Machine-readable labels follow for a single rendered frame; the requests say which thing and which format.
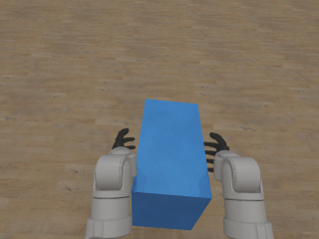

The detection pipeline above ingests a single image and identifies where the right robot forearm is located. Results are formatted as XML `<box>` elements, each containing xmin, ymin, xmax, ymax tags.
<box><xmin>213</xmin><ymin>149</ymin><xmax>274</xmax><ymax>239</ymax></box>

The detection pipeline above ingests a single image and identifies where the carton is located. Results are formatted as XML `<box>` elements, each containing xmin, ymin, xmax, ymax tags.
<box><xmin>131</xmin><ymin>99</ymin><xmax>212</xmax><ymax>231</ymax></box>

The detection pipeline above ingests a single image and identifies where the left robot hand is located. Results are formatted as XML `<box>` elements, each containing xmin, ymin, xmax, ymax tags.
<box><xmin>112</xmin><ymin>128</ymin><xmax>136</xmax><ymax>149</ymax></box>

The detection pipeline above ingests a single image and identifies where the left robot forearm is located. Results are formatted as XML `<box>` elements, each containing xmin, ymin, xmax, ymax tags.
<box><xmin>85</xmin><ymin>146</ymin><xmax>138</xmax><ymax>239</ymax></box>

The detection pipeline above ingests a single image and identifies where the right robot hand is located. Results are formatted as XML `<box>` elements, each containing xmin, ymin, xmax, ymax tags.
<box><xmin>203</xmin><ymin>132</ymin><xmax>229</xmax><ymax>172</ymax></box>

